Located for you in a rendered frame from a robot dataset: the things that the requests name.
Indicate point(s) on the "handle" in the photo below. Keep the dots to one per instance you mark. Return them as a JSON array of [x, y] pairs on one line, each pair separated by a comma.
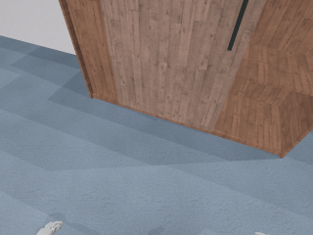
[[237, 25]]

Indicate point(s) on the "robot left hand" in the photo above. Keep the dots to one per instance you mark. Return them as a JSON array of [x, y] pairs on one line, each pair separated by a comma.
[[51, 228]]

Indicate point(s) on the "wardrobe door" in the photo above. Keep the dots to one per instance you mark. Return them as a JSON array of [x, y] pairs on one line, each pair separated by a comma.
[[170, 58], [89, 26]]

